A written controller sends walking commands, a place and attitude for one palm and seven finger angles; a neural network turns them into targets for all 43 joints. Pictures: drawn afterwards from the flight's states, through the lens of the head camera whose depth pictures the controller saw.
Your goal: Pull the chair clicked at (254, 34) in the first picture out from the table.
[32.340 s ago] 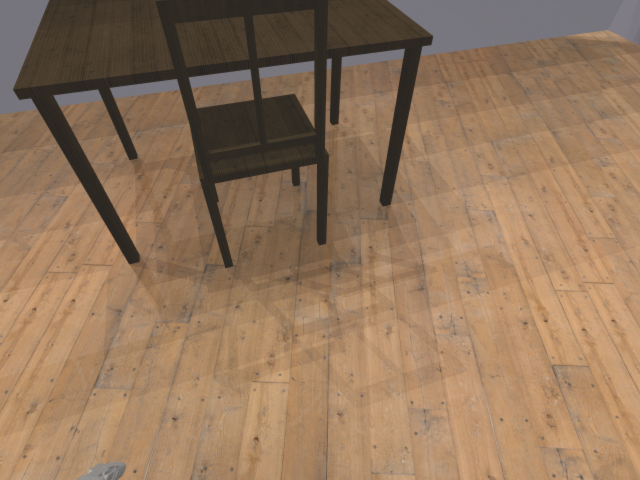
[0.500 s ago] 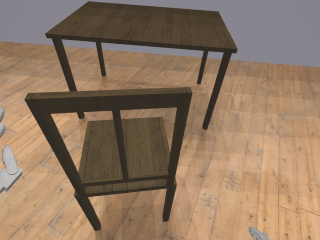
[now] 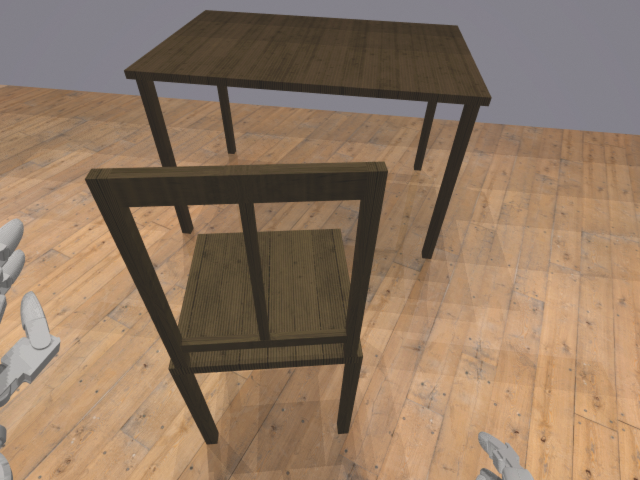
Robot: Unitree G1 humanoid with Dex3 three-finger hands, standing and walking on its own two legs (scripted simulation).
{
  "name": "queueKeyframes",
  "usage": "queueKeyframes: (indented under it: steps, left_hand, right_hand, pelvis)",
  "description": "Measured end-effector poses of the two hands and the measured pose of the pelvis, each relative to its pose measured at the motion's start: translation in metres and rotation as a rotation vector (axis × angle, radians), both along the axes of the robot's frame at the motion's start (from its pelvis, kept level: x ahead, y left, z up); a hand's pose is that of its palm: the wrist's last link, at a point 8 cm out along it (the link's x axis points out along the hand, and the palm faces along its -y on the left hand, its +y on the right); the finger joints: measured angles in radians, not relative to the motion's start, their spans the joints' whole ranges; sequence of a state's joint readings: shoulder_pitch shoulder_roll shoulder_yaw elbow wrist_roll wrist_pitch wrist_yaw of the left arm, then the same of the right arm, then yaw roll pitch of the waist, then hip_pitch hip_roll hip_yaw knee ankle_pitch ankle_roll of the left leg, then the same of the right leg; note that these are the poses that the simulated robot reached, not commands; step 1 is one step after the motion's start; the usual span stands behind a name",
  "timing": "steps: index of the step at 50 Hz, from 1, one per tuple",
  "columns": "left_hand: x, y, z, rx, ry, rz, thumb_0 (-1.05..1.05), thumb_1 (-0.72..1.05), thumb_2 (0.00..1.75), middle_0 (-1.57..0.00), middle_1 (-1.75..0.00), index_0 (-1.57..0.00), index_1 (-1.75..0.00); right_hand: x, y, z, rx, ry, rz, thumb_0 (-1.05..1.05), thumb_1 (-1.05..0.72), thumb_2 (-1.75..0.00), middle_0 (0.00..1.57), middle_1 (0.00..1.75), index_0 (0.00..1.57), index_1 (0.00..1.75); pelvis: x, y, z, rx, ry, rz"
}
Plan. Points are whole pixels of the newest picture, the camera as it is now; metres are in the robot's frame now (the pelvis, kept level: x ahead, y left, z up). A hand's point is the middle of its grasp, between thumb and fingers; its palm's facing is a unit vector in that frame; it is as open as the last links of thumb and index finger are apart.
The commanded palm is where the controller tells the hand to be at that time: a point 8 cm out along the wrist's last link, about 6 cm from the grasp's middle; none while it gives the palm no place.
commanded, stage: stop stepping back and stand still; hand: left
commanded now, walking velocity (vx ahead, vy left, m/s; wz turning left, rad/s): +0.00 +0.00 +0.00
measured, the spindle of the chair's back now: (256, 280) +0.45 +0.15 -0.04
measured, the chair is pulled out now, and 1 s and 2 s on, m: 0.70 0.70 0.70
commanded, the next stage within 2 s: let the arm hang, fingers relaxed in 0.56 s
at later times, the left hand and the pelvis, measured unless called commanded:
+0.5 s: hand (82, 298) +0.24 +0.27 +0.16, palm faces +0.36 -0.80 -0.49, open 7.4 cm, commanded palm +0.19 +0.31 +0.18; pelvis +0.04 +0.01 +0.01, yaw -1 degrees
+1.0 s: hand out of the picture +0.07 +0.19 -0.16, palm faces +0.05 -0.98 -0.18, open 6.7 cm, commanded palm none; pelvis +0.02 +0.01 +0.00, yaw +0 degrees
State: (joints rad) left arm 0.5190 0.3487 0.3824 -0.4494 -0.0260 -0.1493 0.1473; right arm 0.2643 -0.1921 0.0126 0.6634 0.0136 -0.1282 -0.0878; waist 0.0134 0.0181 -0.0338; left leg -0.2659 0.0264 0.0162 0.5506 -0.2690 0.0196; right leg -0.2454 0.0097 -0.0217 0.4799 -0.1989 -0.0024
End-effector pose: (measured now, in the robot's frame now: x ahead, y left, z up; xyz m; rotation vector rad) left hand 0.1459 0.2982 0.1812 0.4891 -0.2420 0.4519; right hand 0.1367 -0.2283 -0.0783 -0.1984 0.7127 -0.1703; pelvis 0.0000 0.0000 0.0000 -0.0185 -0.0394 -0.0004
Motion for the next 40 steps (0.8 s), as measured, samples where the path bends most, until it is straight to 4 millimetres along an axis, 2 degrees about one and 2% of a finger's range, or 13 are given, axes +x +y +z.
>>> queueKeyframes:
  steps: [6,13,19,26,33,34,36,38,40]
  left_hand:
    - [0.02,0.0,0.004,0.037,0.02,-0.026,0.01,0.89,0.9,-0.21,-0.3,-0.21,-0.3]
    - [0.042,0.001,-0.003,0.047,0.097,-0.06,0.01,0.89,0.9,-0.21,-0.3,-0.21,-0.3]
    - [0.054,0.001,-0.003,0.053,0.124,-0.083,0.01,0.89,0.9,-0.21,-0.31,-0.21,-0.3]
    - [0.059,0.007,0.001,0.053,0.115,-0.075,0.01,0.89,0.9,-0.21,-0.31,-0.21,-0.3]
    - [0.056,0.013,-0.006,0.012,0.122,-0.049,0.01,0.89,0.9,-0.21,-0.3,-0.21,-0.3]
    - [0.057,0.014,-0.014,0.014,0.137,-0.058,0.01,0.89,0.9,-0.21,-0.3,-0.21,-0.3]
    - [0.065,0.018,-0.057,-0.047,0.283,-0.055,0.01,0.9,0.9,-0.21,-0.3,-0.2,-0.3]
    - [0.066,0.016,-0.121,-0.177,0.508,-0.018,0.0,0.9,0.9,-0.2,-0.3,-0.2,-0.3]
    - [0.051,0.002,-0.187,-0.307,0.759,0.012,0.0,0.91,0.9,-0.2,-0.3,-0.2,-0.3]
  right_hand:
    - [0.006,-0.014,0.008,-0.015,-0.013,-0.045,0.02,-0.9,-0.9,0.21,0.3,0.21,0.3]
    - [0.017,-0.018,0.01,-0.027,0.02,-0.06,0.01,-0.9,-0.9,0.21,0.3,0.2,0.3]
    - [0.034,-0.012,0.01,-0.018,0.025,-0.059,0.02,-0.91,-0.9,0.2,0.3,0.2,0.3]
    - [0.055,0.003,0.012,0.011,-0.003,-0.045,0.01,-0.91,-0.9,0.21,0.3,0.2,0.3]
    - [0.062,0.012,0.017,0.014,-0.016,-0.023,0.01,-0.9,-0.9,0.21,0.3,0.21,0.3]
    - [0.062,0.012,0.015,0.023,-0.025,-0.008,0.01,-0.9,-0.9,0.21,0.3,0.21,0.3]
    - [0.059,0.012,0.002,0.038,0.017,0.034,0.01,-0.9,-0.9,0.21,0.3,0.2,0.3]
    - [0.05,0.013,-0.014,0.052,0.092,0.054,0.01,-0.9,-0.9,0.21,0.3,0.2,0.3]
    - [0.034,0.014,-0.027,0.065,0.168,0.053,0.01,-0.91,-0.9,0.2,0.3,0.2,0.3]
  pelvis:
    - [0.011,-0.002,0.004,-0.002,0.019,-0.005]
    - [0.026,0.0,0.007,0.0,0.037,-0.011]
    - [0.036,0.005,0.008,0.004,0.038,-0.011]
    - [0.042,0.009,0.009,0.006,0.034,-0.014]
    - [0.042,0.013,0.01,0.003,0.031,-0.014]
    - [0.041,0.014,0.009,0.001,0.035,-0.009]
    - [0.036,0.016,0.006,0.007,0.05,0.006]
    - [0.032,0.018,0.003,0.013,0.057,0.012]
    - [0.029,0.019,0.002,0.016,0.052,0.011]
